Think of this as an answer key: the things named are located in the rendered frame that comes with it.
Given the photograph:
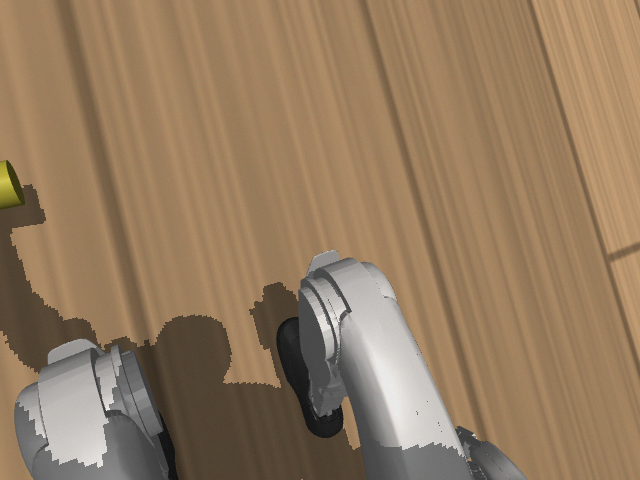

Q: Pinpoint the right robot hand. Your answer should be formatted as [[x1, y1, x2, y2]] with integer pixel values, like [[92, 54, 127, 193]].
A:
[[455, 426, 528, 480]]

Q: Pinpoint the can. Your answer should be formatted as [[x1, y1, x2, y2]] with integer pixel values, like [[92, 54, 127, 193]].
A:
[[0, 160, 25, 210]]

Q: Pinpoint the left robot foot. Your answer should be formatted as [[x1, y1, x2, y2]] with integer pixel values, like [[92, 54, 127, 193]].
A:
[[158, 411, 179, 480]]

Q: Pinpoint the right robot foot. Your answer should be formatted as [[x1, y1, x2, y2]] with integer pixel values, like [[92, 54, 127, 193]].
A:
[[276, 317, 343, 438]]

